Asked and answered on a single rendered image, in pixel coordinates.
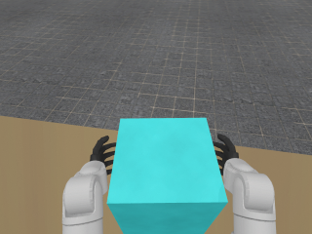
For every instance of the robot left forearm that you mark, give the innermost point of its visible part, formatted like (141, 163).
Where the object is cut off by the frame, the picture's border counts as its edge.
(82, 200)

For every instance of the carton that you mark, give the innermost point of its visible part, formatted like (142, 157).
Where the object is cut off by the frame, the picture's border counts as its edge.
(165, 177)

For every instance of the left robot hand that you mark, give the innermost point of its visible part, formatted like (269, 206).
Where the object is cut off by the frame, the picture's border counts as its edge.
(99, 155)

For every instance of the right robot hand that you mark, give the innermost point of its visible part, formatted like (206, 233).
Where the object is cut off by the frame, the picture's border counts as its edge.
(229, 151)

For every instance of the robot right forearm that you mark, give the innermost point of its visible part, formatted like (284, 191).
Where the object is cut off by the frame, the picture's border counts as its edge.
(253, 198)

